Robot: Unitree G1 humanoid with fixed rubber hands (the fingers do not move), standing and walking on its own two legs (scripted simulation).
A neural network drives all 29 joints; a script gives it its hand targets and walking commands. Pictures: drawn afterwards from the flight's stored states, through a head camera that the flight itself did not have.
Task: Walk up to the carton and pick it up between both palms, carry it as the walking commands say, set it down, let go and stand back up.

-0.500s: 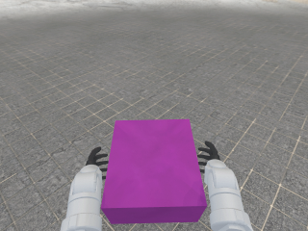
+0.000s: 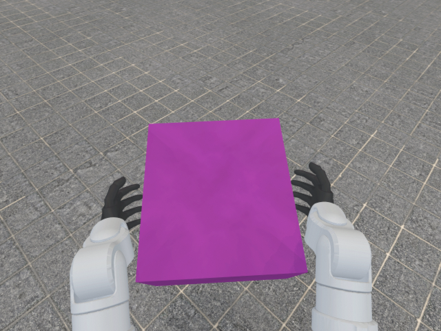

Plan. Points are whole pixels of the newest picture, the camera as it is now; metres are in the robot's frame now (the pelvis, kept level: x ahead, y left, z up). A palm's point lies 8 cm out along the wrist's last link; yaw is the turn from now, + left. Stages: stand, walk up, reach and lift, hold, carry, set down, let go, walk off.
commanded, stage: carry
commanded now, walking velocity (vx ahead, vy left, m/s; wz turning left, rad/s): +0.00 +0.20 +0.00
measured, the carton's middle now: (218, 201) +0.35 +0.00 +0.03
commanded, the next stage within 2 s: none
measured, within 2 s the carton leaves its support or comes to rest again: neither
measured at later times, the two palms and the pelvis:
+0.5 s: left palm (39, 298) +0.16 +0.24 +0.10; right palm (293, 279) +0.17 -0.10 +0.10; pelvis -0.07 +0.08 +0.01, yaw +1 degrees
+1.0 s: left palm out of the picture +0.06 +0.40 +0.08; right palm out of the picture +0.10 +0.07 +0.08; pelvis -0.16 +0.21 +0.00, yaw +9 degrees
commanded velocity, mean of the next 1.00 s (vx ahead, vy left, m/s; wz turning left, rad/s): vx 0.00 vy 0.20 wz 0.26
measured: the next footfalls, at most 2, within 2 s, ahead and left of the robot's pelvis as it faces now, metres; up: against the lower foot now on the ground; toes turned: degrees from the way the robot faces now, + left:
right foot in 0.22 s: +0.03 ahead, -0.08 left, +0.00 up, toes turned -12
left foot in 0.54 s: -0.02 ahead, +0.25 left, +0.00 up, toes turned +7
